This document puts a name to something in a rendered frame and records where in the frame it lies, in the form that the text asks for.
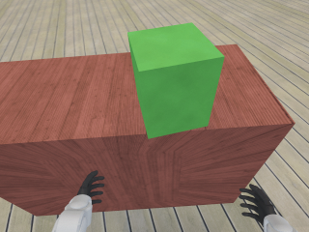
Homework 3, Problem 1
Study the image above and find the carton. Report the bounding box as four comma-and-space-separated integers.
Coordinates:
127, 22, 225, 139

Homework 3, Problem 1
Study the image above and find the robot right hand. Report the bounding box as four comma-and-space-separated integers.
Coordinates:
239, 184, 277, 227

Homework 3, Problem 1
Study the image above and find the robot left hand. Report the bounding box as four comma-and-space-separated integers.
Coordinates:
77, 170, 104, 205

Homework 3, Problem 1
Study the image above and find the pedestal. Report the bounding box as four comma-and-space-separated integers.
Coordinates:
0, 43, 295, 217

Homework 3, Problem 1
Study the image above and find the robot left forearm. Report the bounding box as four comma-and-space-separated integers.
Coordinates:
51, 194, 93, 232

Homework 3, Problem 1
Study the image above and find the robot right forearm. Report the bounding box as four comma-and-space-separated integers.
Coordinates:
263, 214, 298, 232

